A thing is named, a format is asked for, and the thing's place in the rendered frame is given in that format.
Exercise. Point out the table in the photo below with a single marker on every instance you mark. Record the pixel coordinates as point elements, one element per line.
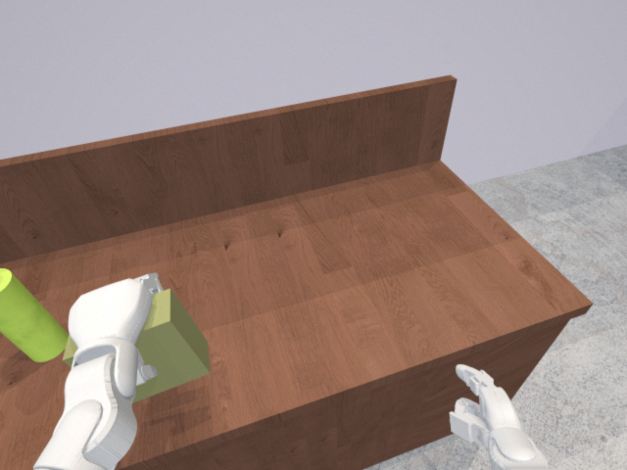
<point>337,268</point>

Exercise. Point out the left robot forearm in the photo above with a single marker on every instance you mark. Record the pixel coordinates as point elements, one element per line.
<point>98,426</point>

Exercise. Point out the robot left hand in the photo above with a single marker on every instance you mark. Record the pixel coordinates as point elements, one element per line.
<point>118,310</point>

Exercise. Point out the robot right hand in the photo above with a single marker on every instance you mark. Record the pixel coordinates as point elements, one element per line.
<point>474,422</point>

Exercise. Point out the sponge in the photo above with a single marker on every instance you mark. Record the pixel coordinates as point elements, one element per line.
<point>171,342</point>

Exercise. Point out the right robot forearm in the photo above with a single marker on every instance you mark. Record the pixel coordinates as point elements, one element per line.
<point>511,449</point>

